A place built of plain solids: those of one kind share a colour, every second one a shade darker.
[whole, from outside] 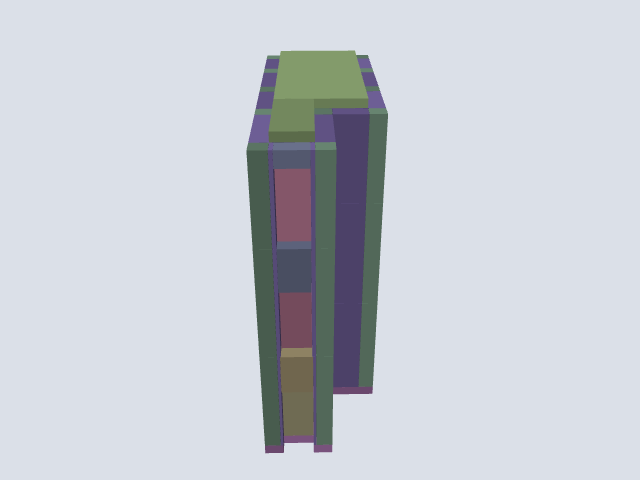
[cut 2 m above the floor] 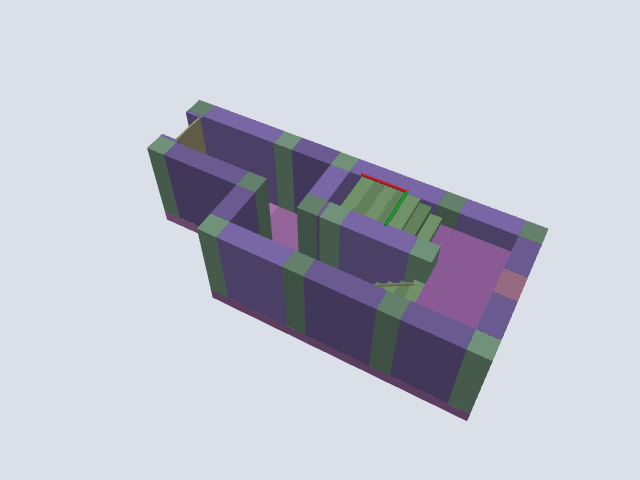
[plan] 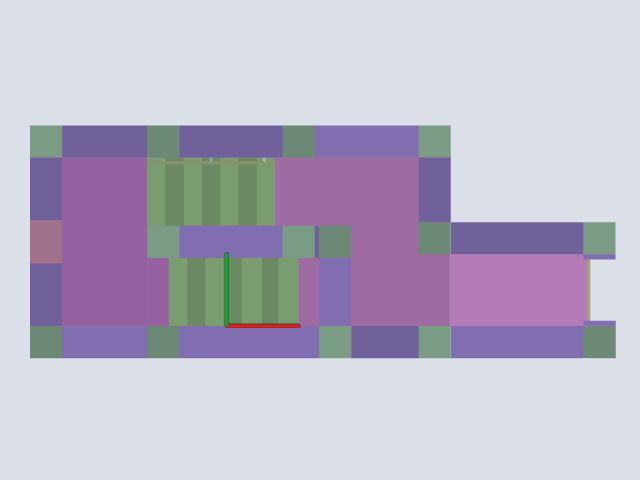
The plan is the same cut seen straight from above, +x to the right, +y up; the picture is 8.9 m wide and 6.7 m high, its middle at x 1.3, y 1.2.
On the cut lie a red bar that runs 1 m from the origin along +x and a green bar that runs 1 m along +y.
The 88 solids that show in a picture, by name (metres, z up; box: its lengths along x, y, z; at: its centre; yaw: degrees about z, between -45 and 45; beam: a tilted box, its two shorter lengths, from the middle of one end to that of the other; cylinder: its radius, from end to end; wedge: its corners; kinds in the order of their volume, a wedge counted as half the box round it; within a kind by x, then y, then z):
{
 "wall_1": {"box": [0.45, 0.88, 3.21], "at": [-2.52, 0.44, 1.61]},
 "wall_2": {"box": [0.45, 0.88, 3.21], "at": [-2.52, 1.91, 1.61]},
 "wall_3": {"box": [1.19, 0.45, 3.21], "at": [-1.71, -0.23, 1.61]},
 "wall_4": {"box": [1.19, 0.45, 2.43], "at": [-1.71, -0.23, 7.64]},
 "wall_5": {"box": [1.19, 0.45, 3.21], "at": [-1.71, 2.58, 1.61]},
 "wall_6": {"box": [1.19, 0.45, 2.43], "at": [-1.71, 2.58, 7.64]},
 "wall_7": {"box": [1.44, 0.45, 2.43], "at": [0.06, -0.23, 7.64]},
 "wall_8": {"box": [1.44, 0.45, 3.21], "at": [0.06, 1.18, 1.61]},
 "wall_9": {"box": [1.44, 0.45, 3.21], "at": [0.06, 2.58, 1.61]},
 "wall_10": {"box": [1.44, 0.45, 2.43], "at": [0.06, 2.58, 7.64]},
 "wall_11": {"box": [1.95, 0.45, 3.21], "at": [0.31, -0.23, 1.61]},
 "wall_12": {"box": [0.06, 0.45, 2.55], "at": [1.26, 1.18, 1.27]},
 "wall_13": {"box": [0.45, 0.95, 2.55], "at": [1.51, 0.47, 1.27]},
 "wall_14": {"box": [1.45, 0.45, 2.43], "at": [1.95, -0.23, 7.64]},
 "wall_15": {"box": [1.45, 0.45, 3.21], "at": [1.95, 2.58, 1.61]},
 "wall_16": {"box": [1.45, 0.45, 2.43], "at": [1.95, 2.58, 7.64]},
 "wall_17": {"box": [0.94, 0.45, 3.21], "at": [2.21, -0.23, 1.61]},
 "wall_18": {"box": [0.45, 0.9, 3.21], "at": [2.9, 1.9, 1.61]},
 "wall_19": {"box": [0.45, 0.9, 3.21], "at": [2.9, 1.9, 4.82]},
 "wall_20": {"box": [0.45, 0.9, 2.43], "at": [2.9, 1.9, 7.64]},
 "wall_21": {"box": [1.85, 0.45, 3.21], "at": [4.05, -0.23, 1.61]},
 "wall_22": {"box": [1.85, 0.45, 2.43], "at": [4.05, -0.23, 7.64]},
 "wall_23": {"box": [1.85, 0.45, 3.21], "at": [4.05, 1.23, 1.61]},
 "wall_24": {"box": [1.85, 0.45, 2.43], "at": [4.05, 1.23, 7.64]},
 "wall_25": {"box": [0.45, 0.08, 3.21], "at": [5.2, 0.04, 1.61]},
 "wall_26": {"box": [0.45, 0.1, 3.21], "at": [5.2, 0.05, 4.82]},
 "wall_27": {"box": [0.45, 0.1, 2.43], "at": [5.2, 0.05, 7.64]},
 "wall_28": {"box": [0.45, 0.1, 3.21], "at": [5.2, 0.95, 4.82]},
 "wall_29": {"box": [0.45, 0.1, 2.43], "at": [5.2, 0.95, 7.64]},
 "wall_30": {"box": [0.45, 0.08, 3.21], "at": [5.2, 0.96, 1.61]},
 "wallpost_1": {"box": [0.45, 0.45, 3.21], "at": [-2.52, -0.23, 1.61]},
 "wallpost_2": {"box": [0.45, 0.45, 2.43], "at": [-2.52, -0.23, 7.64]},
 "wallpost_3": {"box": [0.45, 0.45, 3.21], "at": [-2.52, 2.58, 1.61]},
 "wallpost_4": {"box": [0.45, 0.45, 2.43], "at": [-2.52, 2.58, 7.64]},
 "wallpost_5": {"box": [0.45, 0.45, 3.21], "at": [-0.89, -0.23, 1.61]},
 "wallpost_6": {"box": [0.45, 0.45, 2.43], "at": [-0.89, -0.23, 7.64]},
 "wallpost_7": {"box": [0.45, 0.45, 3.21], "at": [-0.89, 1.18, 1.61]},
 "wallpost_8": {"box": [0.45, 0.45, 3.21], "at": [-0.89, 2.58, 1.61]},
 "wallpost_9": {"box": [0.45, 0.45, 2.43], "at": [-0.89, 2.58, 7.64]},
 "wallpost_10": {"box": [0.45, 0.45, 2.43], "at": [1.0, -0.23, 7.64]},
 "wallpost_11": {"box": [0.45, 0.45, 3.21], "at": [1.0, 1.18, 1.61]},
 "wallpost_12": {"box": [0.45, 0.45, 3.21], "at": [1.0, 2.58, 1.61]},
 "wallpost_13": {"box": [0.45, 0.45, 2.43], "at": [1.0, 2.58, 7.64]},
 "wallpost_14": {"box": [0.45, 0.45, 3.21], "at": [1.51, -0.23, 1.61]},
 "wallpost_15": {"box": [0.45, 0.45, 2.55], "at": [1.51, 1.18, 1.27]},
 "wallpost_16": {"box": [0.45, 0.45, 3.21], "at": [2.9, -0.23, 1.61]},
 "wallpost_17": {"box": [0.45, 0.45, 2.43], "at": [2.9, -0.23, 7.64]},
 "wallpost_18": {"box": [0.45, 0.45, 3.21], "at": [2.9, 1.23, 1.61]},
 "wallpost_19": {"box": [0.45, 0.45, 2.43], "at": [2.9, 1.23, 7.64]},
 "wallpost_20": {"box": [0.45, 0.45, 3.21], "at": [2.9, 2.58, 1.61]},
 "wallpost_21": {"box": [0.45, 0.45, 3.21], "at": [2.9, 2.58, 4.82]},
 "wallpost_22": {"box": [0.45, 0.45, 2.43], "at": [2.9, 2.58, 7.64]},
 "wallpost_23": {"box": [0.45, 0.45, 3.21], "at": [5.2, -0.23, 1.61]},
 "wallpost_24": {"box": [0.45, 0.45, 3.21], "at": [5.2, -0.23, 4.82]},
 "wallpost_25": {"box": [0.45, 0.45, 2.43], "at": [5.2, -0.23, 7.64]},
 "wallpost_26": {"box": [0.45, 0.45, 3.21], "at": [5.2, 1.23, 1.61]},
 "wallpost_27": {"box": [0.45, 0.45, 3.21], "at": [5.2, 1.23, 4.82]},
 "wallpost_28": {"box": [0.45, 0.45, 2.43], "at": [5.2, 1.23, 7.64]},
 "floor_slab_1": {"box": [5.88, 3.25, 0.3], "at": [0.19, 1.18, -0.15]},
 "floor_slab_2": {"box": [1.95, 1.9, 0.3], "at": [4.1, 0.5, -0.15]},
 "floor_slab_3": {"box": [0.36, 0.53, 0.3], "at": [5.25, -0.19, -0.15]},
 "floor_slab_4": {"box": [0.36, 0.53, 0.3], "at": [5.25, 1.19, -0.15]},
 "tread_slab_1": {"box": [0.29, 0.95, 1.32], "at": [-1.0, 1.88, 0.66]},
 "tread_slab_2": {"box": [0.29, 0.95, 1.13], "at": [-0.74, 1.88, 0.57]},
 "tread_slab_3": {"box": [0.29, 0.95, 1.7], "at": [-0.67, 0.47, 0.85]},
 "tread_slab_4": {"box": [0.29, 0.95, 0.95], "at": [-0.49, 1.88, 0.47]},
 "tread_slab_5": {"box": [0.29, 0.95, 1.89], "at": [-0.41, 0.47, 0.94]},
 "tread_slab_6": {"box": [0.29, 0.95, 0.76], "at": [-0.23, 1.88, 0.38]},
 "tread_slab_7": {"box": [0.29, 0.95, 2.08], "at": [-0.16, 0.47, 1.04]},
 "tread_slab_8": {"box": [0.29, 0.95, 0.57], "at": [0.02, 1.88, 0.28]},
 "tread_slab_9": {"box": [0.29, 0.95, 2.27], "at": [0.1, 0.47, 1.13]},
 "tread_slab_10": {"box": [0.29, 0.95, 0.38], "at": [0.28, 1.88, 0.19]},
 "tread_slab_11": {"box": [0.29, 0.95, 2.46], "at": [0.35, 0.47, 1.23]},
 "tread_slab_12": {"box": [0.29, 0.95, 0.19], "at": [0.53, 1.88, 0.09]},
 "tread_slab_13": {"box": [0.29, 0.95, 2.65], "at": [0.6, 0.47, 1.32]},
 "tread_slab_14": {"box": [0.29, 0.95, 2.84], "at": [0.86, 0.47, 1.42]},
 "landing_slab_1": {"box": [1.19, 2.35, 1.51], "at": [-1.71, 1.18, 0.76]},
 "landing_slab_2": {"box": [0.33, 0.95, 1.51], "at": [-0.95, 0.47, 0.76]},
 "roof_slab_1": {"box": [4.98, 2.35, 0.25], "at": [0.19, 1.18, 8.98]},
 "roof_slab_2": {"box": [2.3, 1.0, 0.25], "at": [3.83, 0.5, 8.98]},
 "wall_sill_win_1": {"box": [0.45, 0.6, 2.51], "at": [-2.52, 1.18, 1.26]},
 "wall_head_door_1": {"box": [0.45, 0.8, 1.21], "at": [5.2, 0.5, 5.82]},
 "wall_head_door_2": {"box": [0.45, 0.8, 0.43], "at": [5.2, 0.5, 8.64]},
 "wall_head_door_yard_1": {"box": [0.45, 0.85, 1.21], "at": [5.2, 0.5, 2.61]},
 "door_leaf_1": {"box": [0.045, 0.8, 2.0], "at": [5.05, 0.5, 4.21]},
 "door_leaf_2": {"box": [0.045, 0.8, 2.0], "at": [5.05, 0.5, 7.43]},
 "door_yard_leaf_1": {"box": [0.045, 0.85, 2.0], "at": [5.05, 0.5, 1.0]},
 "rail_top_1": {"beam": [0.045, 0.045], "from": [0.67, 2.28, 1.09], "to": [-1.11, 2.28, 2.41]}
}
